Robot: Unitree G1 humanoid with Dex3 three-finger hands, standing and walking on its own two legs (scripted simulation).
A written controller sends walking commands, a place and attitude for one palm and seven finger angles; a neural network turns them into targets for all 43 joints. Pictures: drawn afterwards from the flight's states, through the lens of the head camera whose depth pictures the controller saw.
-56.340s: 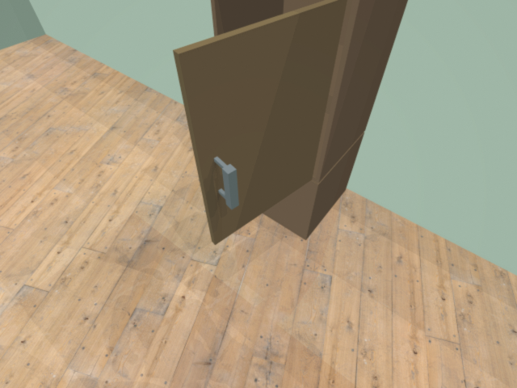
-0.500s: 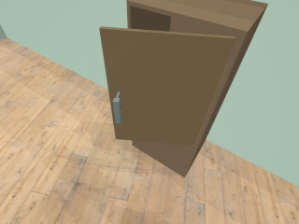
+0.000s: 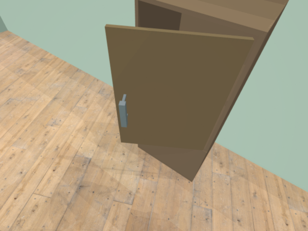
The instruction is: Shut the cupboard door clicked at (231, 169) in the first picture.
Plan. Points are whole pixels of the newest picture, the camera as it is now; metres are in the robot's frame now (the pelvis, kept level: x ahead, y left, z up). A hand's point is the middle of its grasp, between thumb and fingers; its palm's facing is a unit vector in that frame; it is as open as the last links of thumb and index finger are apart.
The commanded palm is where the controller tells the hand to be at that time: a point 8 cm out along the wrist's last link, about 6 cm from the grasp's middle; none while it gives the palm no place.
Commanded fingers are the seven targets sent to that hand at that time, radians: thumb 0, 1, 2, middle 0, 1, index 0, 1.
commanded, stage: shuffle to correct the standing spot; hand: left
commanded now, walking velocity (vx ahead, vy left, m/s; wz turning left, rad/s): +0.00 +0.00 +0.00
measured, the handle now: (124, 110) +0.56 +0.15 -0.07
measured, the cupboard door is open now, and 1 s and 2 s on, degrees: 30 30 30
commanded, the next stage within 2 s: come to a stop and stand still in 0.36 s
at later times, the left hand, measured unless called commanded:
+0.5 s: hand out of the picture +0.04 +0.14 -0.19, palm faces +0.00 -0.99 -0.14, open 7.3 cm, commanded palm none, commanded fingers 0.00 0.90 0.90 -0.20 -0.30 -0.20 -0.30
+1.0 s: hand out of the picture +0.10 +0.18 -0.18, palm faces -0.03 -0.97 -0.23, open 7.3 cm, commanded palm none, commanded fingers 0.00 0.90 0.90 -0.20 -0.30 -0.20 -0.30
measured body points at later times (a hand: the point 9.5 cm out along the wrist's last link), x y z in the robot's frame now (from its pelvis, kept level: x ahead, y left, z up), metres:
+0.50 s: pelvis +0.07 -0.02 -0.01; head +0.07 -0.01 +0.44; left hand +0.04 +0.19 -0.17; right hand +0.07 -0.25 -0.16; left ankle +0.06 +0.07 -0.74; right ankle +0.01 -0.15 -0.74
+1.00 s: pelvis +0.05 -0.01 +0.00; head +0.07 +0.00 +0.45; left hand +0.10 +0.23 -0.16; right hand +0.07 -0.24 -0.16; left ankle +0.06 +0.07 -0.74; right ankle +0.01 -0.15 -0.74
